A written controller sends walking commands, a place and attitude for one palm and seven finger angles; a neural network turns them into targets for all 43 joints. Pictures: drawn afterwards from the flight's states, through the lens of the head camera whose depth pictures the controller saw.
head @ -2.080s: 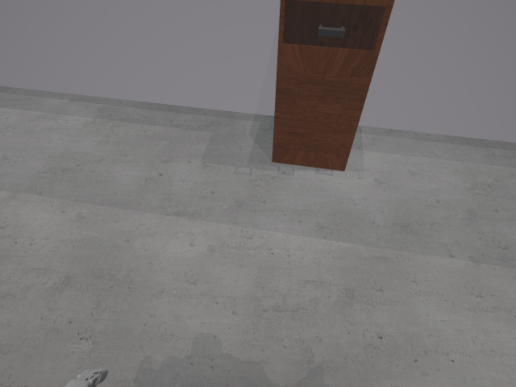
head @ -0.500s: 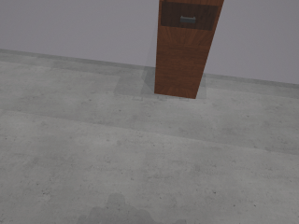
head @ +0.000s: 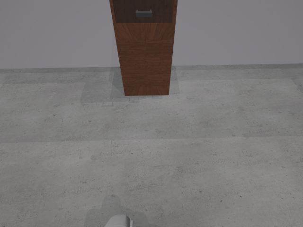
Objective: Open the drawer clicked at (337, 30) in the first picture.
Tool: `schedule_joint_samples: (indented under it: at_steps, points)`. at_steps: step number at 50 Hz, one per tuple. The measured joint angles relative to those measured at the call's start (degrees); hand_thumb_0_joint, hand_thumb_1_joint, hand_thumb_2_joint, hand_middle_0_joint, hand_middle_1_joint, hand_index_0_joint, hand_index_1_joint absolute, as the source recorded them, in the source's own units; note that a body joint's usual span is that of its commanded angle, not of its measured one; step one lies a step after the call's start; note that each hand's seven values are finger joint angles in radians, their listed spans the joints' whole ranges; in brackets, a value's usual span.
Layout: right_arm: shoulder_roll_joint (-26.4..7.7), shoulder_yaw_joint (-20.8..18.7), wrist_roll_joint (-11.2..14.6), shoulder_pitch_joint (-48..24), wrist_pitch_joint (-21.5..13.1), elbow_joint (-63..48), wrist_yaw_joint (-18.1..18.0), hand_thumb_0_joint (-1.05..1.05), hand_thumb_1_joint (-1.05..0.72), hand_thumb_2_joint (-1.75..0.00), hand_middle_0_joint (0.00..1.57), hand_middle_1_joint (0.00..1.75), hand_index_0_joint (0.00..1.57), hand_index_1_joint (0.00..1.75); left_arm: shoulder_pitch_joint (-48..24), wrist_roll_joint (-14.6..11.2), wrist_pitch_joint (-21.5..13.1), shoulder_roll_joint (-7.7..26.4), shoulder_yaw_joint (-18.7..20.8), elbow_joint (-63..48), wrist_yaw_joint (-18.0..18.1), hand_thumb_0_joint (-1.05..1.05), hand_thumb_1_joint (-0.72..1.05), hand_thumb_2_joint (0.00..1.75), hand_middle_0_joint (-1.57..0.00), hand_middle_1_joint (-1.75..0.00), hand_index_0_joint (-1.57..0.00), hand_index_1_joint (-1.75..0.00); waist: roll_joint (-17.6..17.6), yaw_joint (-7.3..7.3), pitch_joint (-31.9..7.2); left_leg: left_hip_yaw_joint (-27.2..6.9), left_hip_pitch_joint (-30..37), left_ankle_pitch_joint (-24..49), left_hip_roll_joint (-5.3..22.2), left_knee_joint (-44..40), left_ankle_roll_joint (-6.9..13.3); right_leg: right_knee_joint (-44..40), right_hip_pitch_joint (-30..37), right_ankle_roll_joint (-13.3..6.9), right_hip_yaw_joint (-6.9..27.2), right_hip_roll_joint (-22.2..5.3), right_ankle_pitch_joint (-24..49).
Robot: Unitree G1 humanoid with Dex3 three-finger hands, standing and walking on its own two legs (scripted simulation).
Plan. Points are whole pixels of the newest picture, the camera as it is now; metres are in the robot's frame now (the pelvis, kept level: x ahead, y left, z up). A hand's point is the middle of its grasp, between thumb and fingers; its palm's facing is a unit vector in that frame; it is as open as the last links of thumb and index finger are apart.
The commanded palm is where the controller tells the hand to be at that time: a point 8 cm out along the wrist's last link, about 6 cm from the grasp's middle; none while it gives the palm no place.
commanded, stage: walk to a spot facing it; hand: left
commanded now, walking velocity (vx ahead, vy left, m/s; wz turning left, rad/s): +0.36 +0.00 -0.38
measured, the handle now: (144, 12) +1.29 +0.17 +0.00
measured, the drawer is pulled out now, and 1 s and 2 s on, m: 0.00 0.00 0.00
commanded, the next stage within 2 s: turn to face it in 1.02 s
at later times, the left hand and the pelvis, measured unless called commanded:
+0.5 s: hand (84, 182) +0.27 +0.27 -0.18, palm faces -0.18 -0.97 -0.19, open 7.4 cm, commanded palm none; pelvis +0.21 +0.08 +0.00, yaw -15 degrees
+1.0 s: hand (154, 115) +0.60 +0.05 -0.18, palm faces -0.55 -0.82 -0.17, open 7.3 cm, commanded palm none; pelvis +0.39 -0.03 -0.02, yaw -32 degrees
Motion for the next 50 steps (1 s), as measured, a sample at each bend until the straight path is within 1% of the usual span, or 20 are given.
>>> schedule_joint_samples:
  at_steps: [4,7,11,14,16,18,19,21,24,28,31,35,39,42,44,46,47,48,49,50]
  points:
    - [0.62,-0.48,0.07,-3.49,-0.62,-2.98,0.22,0.01,-0.91,-0.89,0.20,0.30,0.20,0.30,2.02,0.19,-0.53,-1.51,-0.41,1.59,0.11,0.00,0.91,0.90,-0.20,-0.30,-0.20,-0.30,-0.06,-0.45,-0.46,-0.64,-5.61,5.12,0.68,-2.93,-1.06,-5.72,3.95,0.23,2.82,0.62,1.28]
    - [1.18,-0.58,0.18,-5.46,-0.77,-4.40,0.46,0.01,-0.91,-0.89,0.20,0.30,0.20,0.30,2.63,0.31,-0.80,-2.01,-0.43,2.25,0.40,0.00,0.91,0.90,-0.20,-0.30,-0.20,-0.30,0.15,-0.16,-0.70,-0.99,-7.47,7.27,1.06,-7.03,-1.37,-7.93,6.64,0.76,4.45,0.73,0.66]
    - [2.08,-0.28,0.36,-7.54,-0.85,-5.43,0.81,0.01,-0.91,-0.89,0.20,0.30,0.20,0.30,2.68,0.48,-0.92,-1.71,-0.19,2.37,0.92,0.00,0.91,0.90,-0.20,-0.30,-0.20,-0.30,-0.03,0.93,-0.63,-0.54,-6.19,7.95,0.66,-16.05,-0.90,-8.89,9.99,1.84,6.26,0.27,-1.82]
    - [2.97,0.17,0.53,-8.48,-1.52,-6.11,0.92,0.01,-0.91,-0.89,0.20,0.30,0.20,0.30,2.58,0.54,-0.71,-0.81,0.26,2.31,1.14,0.00,0.91,0.90,-0.20,-0.30,-0.20,-0.30,-0.98,1.68,-0.44,0.42,-1.97,6.74,-0.80,-24.66,0.21,-7.28,11.87,3.05,7.60,-0.64,-5.32]
    - [3.41,0.72,0.37,-8.53,-2.77,-6.73,0.59,0.01,-0.91,-0.89,0.20,0.30,0.20,0.30,3.06,0.22,-0.55,-0.17,0.72,2.32,1.12,0.00,0.91,0.90,-0.20,-0.30,-0.20,-0.30,-1.64,1.58,-0.53,1.42,2.98,8.33,-1.92,-31.07,1.57,-1.11,10.94,3.54,8.74,-1.04,-9.47]
    - [4.24,1.06,-0.03,-8.65,-3.98,-7.03,0.06,0.00,-0.91,-0.89,0.20,0.30,0.20,0.30,1.60,-0.34,0.33,0.79,1.46,2.80,0.86,0.00,0.91,0.90,-0.20,-0.30,-0.20,-0.30,-3.01,1.08,0.46,3.44,3.55,5.91,-2.07,-27.41,3.86,16.98,3.96,2.94,8.15,-1.39,-11.36]
    - [4.57,1.30,-0.06,-8.18,-4.21,-7.05,-0.08,0.00,-0.91,-0.89,0.20,0.30,0.20,0.30,0.66,-0.38,0.75,1.33,1.72,2.90,0.77,0.00,0.91,0.90,-0.20,-0.30,-0.20,-0.30,-3.47,0.93,0.86,4.61,4.78,4.28,-1.84,-26.70,4.49,26.48,-0.10,2.67,7.39,-1.40,-11.39]
    - [5.08,1.43,0.00,-6.22,-4.44,-6.63,-0.47,0.00,-0.91,-0.89,0.20,0.30,0.21,0.30,-1.42,-0.06,1.45,2.43,2.36,2.59,0.38,0.01,0.91,0.90,-0.20,-0.30,-0.20,-0.30,-3.94,0.30,1.02,6.49,8.37,3.04,-1.57,-28.58,4.67,39.20,-7.48,2.68,4.50,-2.38,-7.76]
    - [5.26,1.08,0.17,-1.98,-4.62,-4.77,-1.24,0.00,-0.91,-0.89,0.20,0.30,0.21,0.30,-4.99,0.53,2.38,3.82,3.30,0.52,-0.46,0.01,0.91,0.90,-0.20,-0.30,-0.20,-0.30,-3.92,-0.34,0.70,8.53,13.69,3.32,-1.72,-33.84,4.76,44.74,-16.03,3.39,0.94,-4.78,-1.60]
    - [3.49,-0.19,0.45,3.30,-4.57,-2.07,-2.18,-0.01,-0.94,-0.89,0.20,0.30,0.21,0.30,-8.56,0.92,3.41,4.27,4.17,-2.69,-1.05,0.01,0.92,0.90,-0.19,-0.30,-0.20,-0.30,-3.56,-1.02,-0.44,11.60,19.07,3.32,-2.43,-39.72,5.15,44.22,-24.25,4.52,0.08,-7.32,5.40]
    - [2.69,-0.30,0.54,6.86,-4.48,-0.28,-2.27,0.00,-0.94,-0.89,0.20,0.30,0.20,0.30,-10.74,1.09,4.07,4.16,4.38,-3.98,-1.44,0.00,0.92,0.90,-0.19,-0.30,-0.19,-0.30,-3.42,-1.66,-0.83,13.72,22.52,2.57,-2.96,-42.68,4.99,42.20,-27.74,5.38,0.24,-8.60,9.23]
    - [2.67,-0.12,0.51,10.62,-4.44,1.23,-2.25,0.00,-0.93,-0.89,0.20,0.30,0.20,0.30,-13.15,1.12,4.81,3.37,3.87,-4.40,-1.92,0.00,0.92,0.90,-0.19,-0.30,-0.19,-0.30,-2.88,-2.94,-0.43,16.46,26.83,0.67,-2.91,-45.04,4.17,35.16,-28.56,5.87,-1.12,-9.54,11.78]
    - [3.50,0.31,0.09,13.24,-4.26,2.00,-2.08,0.00,-0.92,-0.89,0.20,0.30,0.20,0.30,-15.75,0.92,5.22,2.09,2.96,-4.47,-2.34,0.00,0.92,0.90,-0.19,-0.30,-0.19,-0.30,-2.22,-4.77,0.96,18.94,30.56,-1.98,-2.22,-45.84,2.69,24.28,-25.94,5.24,-3.76,-9.25,10.81]
    - [4.23,0.52,-0.20,14.55,-3.83,2.42,-1.87,0.00,-0.92,-0.89,0.20,0.30,0.20,0.30,-17.76,0.76,4.97,0.97,2.28,-4.86,-2.48,0.01,0.92,0.90,-0.19,-0.30,-0.19,-0.30,-1.53,-6.04,2.22,20.89,32.74,-4.81,-1.09,-44.86,0.98,16.80,-23.02,3.72,-5.76,-7.80,8.05]
    - [4.70,0.61,-0.24,15.36,-3.47,2.66,-1.68,0.00,-0.91,-0.89,0.20,0.30,0.20,0.30,-18.82,0.76,4.25,0.38,1.87,-5.40,-2.52,0.01,0.92,0.90,-0.19,-0.30,-0.20,-0.30,-0.82,-6.50,2.93,22.02,33.46,-7.62,0.60,-41.99,-0.42,12.84,-20.41,2.12,-7.16,-5.90,5.18]
    - [5.33,0.71,0.07,16.39,-2.82,2.94,-1.26,0.00,-0.91,-0.89,0.20,0.30,0.20,0.30,-18.86,0.82,2.71,0.35,1.50,-6.02,-2.59,0.01,0.91,0.90,-0.19,-0.30,-0.20,-0.30,-0.90,-6.16,3.06,22.40,32.03,-10.50,3.31,-32.83,-1.29,7.66,-15.67,0.20,-8.51,-4.01,5.42]
    - [5.57,0.80,0.44,16.52,-2.25,2.89,-0.90,0.00,-0.91,-0.89,0.20,0.30,0.20,0.30,-18.60,0.78,1.66,0.48,1.44,-6.27,-2.44,0.00,0.91,0.90,-0.20,-0.30,-0.20,-0.30,-1.17,-5.40,2.94,20.51,29.03,-9.66,4.90,-23.76,-1.01,7.69,-15.19,-1.04,-8.47,-3.51,8.23]
    - [5.59,0.86,0.79,15.47,-1.52,2.80,-0.77,0.01,-0.91,-0.89,0.20,0.30,0.20,0.30,-18.36,0.36,0.88,0.57,1.44,-6.36,-2.06,0.00,0.91,0.90,-0.20,-0.30,-0.20,-0.30,-1.25,-4.91,3.27,15.76,24.56,-10.99,5.40,-12.68,-1.08,10.29,-15.67,-2.05,-7.96,-2.82,6.73]
    - [5.55,0.78,0.99,13.83,-0.96,2.48,-0.87,0.01,-0.91,-0.89,0.20,0.30,0.20,0.30,-18.04,-0.11,0.55,0.68,1.41,-6.25,-1.65,0.00,0.91,0.90,-0.20,-0.30,-0.20,-0.30,-1.32,-4.84,3.88,10.65,19.99,-11.53,4.84,-2.62,-1.04,11.69,-15.10,-2.72,-7.44,-2.21,4.46]
    - [5.44,0.62,1.07,12.04,-0.66,1.86,-0.96,0.01,-0.91,-0.89,0.20,0.30,0.20,0.30,-17.46,-0.43,0.50,0.81,1.36,-6.01,-1.27,0.00,0.91,0.90,-0.20,-0.30,-0.20,-0.30,-1.37,-4.78,4.29,6.78,15.89,-10.24,4.19,4.67,-1.02,11.57,-13.80,-3.01,-6.89,-1.60,2.84]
